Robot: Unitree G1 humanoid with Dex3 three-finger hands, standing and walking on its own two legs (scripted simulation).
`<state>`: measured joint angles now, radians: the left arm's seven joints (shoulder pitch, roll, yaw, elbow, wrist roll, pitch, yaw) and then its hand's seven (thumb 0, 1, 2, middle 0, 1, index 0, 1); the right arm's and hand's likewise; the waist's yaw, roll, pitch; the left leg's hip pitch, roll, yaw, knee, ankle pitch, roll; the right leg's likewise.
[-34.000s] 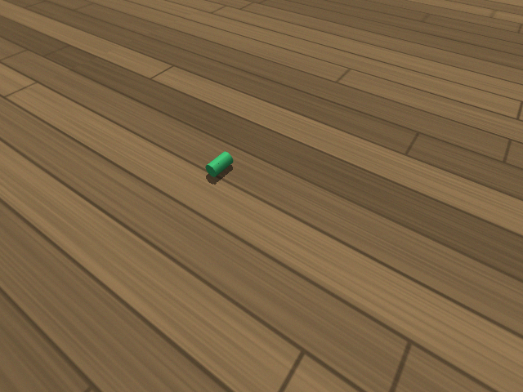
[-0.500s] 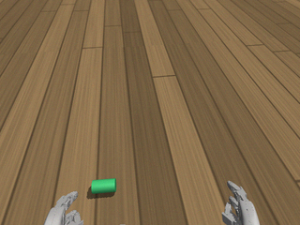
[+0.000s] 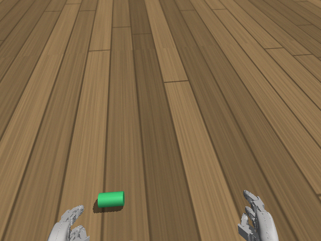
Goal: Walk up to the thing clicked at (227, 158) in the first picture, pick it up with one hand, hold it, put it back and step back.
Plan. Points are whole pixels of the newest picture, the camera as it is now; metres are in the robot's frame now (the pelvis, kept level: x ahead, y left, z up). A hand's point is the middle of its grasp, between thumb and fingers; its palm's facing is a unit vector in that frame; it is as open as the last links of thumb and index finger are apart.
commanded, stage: home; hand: left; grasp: from above
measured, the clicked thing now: (111, 199) +0.47 +0.27 -0.67
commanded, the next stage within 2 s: stand in 0.86 s
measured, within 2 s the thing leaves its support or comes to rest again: neither
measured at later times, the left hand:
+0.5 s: hand (87, 238) +0.17 +0.18 -0.05, palm faces +0.05 -0.98 -0.19, open 7.4 cm
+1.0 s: hand (86, 237) +0.17 +0.19 -0.06, palm faces +0.03 -0.97 -0.24, open 7.4 cm
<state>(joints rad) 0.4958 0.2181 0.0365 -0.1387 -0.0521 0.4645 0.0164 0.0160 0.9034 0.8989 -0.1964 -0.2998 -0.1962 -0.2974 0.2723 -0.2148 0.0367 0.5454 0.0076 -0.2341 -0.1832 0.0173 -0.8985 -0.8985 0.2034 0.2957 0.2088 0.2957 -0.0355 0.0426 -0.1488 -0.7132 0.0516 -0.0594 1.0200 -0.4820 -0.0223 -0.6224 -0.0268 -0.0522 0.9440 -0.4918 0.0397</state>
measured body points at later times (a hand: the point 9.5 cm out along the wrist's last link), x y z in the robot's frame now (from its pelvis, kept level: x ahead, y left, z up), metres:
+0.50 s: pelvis +0.01 +0.00 +0.00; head +0.03 +0.01 +0.45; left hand +0.16 +0.23 -0.03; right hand +0.17 -0.24 -0.06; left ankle +0.02 +0.13 -0.68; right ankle -0.01 -0.15 -0.68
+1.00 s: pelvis +0.00 +0.00 +0.00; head +0.03 +0.01 +0.45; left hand +0.17 +0.24 -0.04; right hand +0.16 -0.24 -0.07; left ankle +0.02 +0.13 -0.68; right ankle -0.01 -0.15 -0.68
